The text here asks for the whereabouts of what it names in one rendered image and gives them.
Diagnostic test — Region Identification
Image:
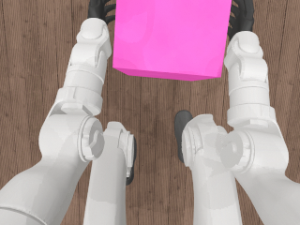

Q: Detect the left robot upper arm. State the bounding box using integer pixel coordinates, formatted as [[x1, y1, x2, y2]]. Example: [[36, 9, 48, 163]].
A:
[[0, 114, 105, 225]]

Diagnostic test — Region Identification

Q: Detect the robot right foot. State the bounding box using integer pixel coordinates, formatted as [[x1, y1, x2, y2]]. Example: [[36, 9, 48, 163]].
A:
[[174, 110, 193, 163]]

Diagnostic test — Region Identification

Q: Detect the right robot forearm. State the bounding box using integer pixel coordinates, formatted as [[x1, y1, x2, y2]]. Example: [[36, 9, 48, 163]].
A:
[[223, 31, 289, 155]]

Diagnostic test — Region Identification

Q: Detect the left robot forearm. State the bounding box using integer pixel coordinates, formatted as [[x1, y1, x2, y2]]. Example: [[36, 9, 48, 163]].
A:
[[38, 18, 113, 151]]

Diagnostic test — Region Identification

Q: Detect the robot left hand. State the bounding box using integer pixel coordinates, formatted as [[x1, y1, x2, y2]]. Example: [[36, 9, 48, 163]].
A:
[[87, 0, 116, 25]]

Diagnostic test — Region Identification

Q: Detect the right robot upper arm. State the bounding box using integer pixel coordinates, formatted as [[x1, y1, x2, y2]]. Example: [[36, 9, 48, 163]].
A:
[[219, 128, 300, 225]]

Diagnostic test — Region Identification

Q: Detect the robot right hand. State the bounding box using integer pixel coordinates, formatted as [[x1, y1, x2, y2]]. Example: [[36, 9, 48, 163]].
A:
[[227, 0, 255, 41]]

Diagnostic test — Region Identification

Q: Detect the right robot shin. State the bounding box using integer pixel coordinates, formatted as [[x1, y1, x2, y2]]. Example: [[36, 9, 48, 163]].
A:
[[181, 113, 228, 152]]

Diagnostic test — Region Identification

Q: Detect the carton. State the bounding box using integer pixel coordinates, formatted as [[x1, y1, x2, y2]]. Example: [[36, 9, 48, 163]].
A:
[[112, 0, 232, 82]]

